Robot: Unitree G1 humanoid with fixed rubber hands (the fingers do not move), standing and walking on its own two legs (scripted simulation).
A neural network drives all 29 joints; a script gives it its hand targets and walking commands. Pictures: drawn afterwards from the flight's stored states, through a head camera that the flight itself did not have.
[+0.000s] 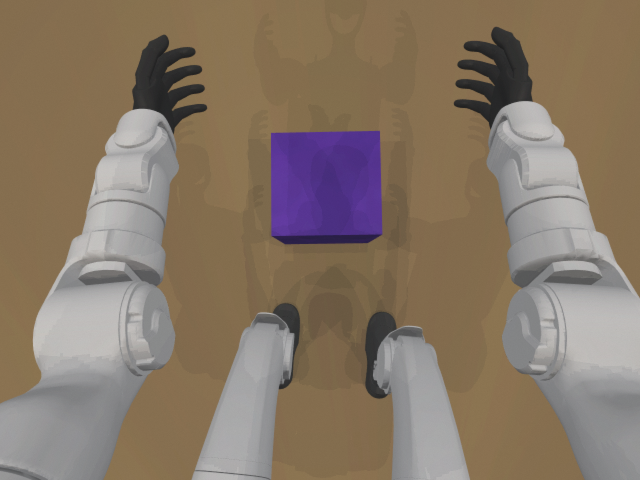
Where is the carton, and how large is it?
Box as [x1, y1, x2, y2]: [271, 131, 381, 243]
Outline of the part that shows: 379,131 271,133 271,235 284,243 368,242 380,235 381,197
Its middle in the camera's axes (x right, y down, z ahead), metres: +0.02 -0.10 +0.86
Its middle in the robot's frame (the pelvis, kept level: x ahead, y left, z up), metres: +0.50 +0.04 -0.52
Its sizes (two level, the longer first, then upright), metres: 0.210 0.200 0.250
